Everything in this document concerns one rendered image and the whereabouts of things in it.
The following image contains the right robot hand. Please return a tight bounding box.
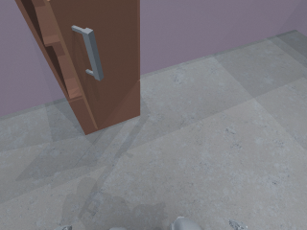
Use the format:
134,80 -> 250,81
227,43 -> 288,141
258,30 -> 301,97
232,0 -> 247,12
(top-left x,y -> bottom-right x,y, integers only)
228,218 -> 250,230

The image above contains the robot right thigh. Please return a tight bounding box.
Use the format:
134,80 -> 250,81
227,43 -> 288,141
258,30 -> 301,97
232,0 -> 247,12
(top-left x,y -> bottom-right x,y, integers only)
170,218 -> 202,230

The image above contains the cupboard door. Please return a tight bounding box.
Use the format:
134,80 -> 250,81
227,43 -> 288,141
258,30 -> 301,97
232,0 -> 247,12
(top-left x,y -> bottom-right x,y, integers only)
43,0 -> 138,129

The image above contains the handle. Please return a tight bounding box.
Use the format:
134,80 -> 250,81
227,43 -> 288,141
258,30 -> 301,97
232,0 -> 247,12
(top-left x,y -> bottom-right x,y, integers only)
71,25 -> 104,81

